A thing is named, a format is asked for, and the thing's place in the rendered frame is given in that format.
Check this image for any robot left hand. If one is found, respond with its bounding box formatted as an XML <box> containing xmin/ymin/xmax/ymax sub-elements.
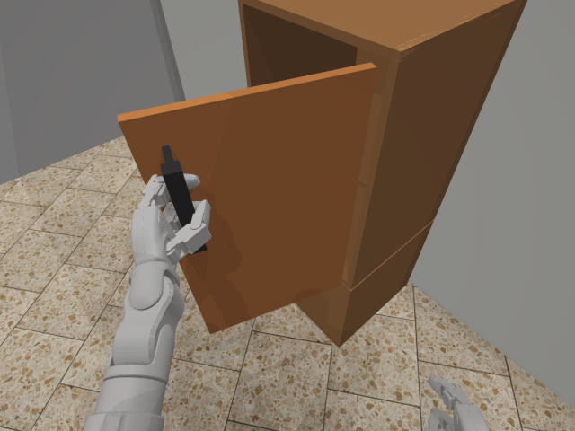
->
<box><xmin>131</xmin><ymin>174</ymin><xmax>211</xmax><ymax>271</ymax></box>

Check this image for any cupboard door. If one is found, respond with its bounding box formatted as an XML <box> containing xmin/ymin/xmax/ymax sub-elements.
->
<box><xmin>118</xmin><ymin>62</ymin><xmax>377</xmax><ymax>334</ymax></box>

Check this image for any left robot forearm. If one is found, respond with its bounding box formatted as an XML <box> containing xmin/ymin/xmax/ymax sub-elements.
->
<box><xmin>83</xmin><ymin>261</ymin><xmax>185</xmax><ymax>431</ymax></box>

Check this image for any robot right hand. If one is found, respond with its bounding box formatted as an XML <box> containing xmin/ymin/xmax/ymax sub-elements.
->
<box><xmin>424</xmin><ymin>375</ymin><xmax>490</xmax><ymax>431</ymax></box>

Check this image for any handle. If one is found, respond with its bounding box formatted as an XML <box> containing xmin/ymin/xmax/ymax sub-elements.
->
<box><xmin>160</xmin><ymin>145</ymin><xmax>207</xmax><ymax>254</ymax></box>

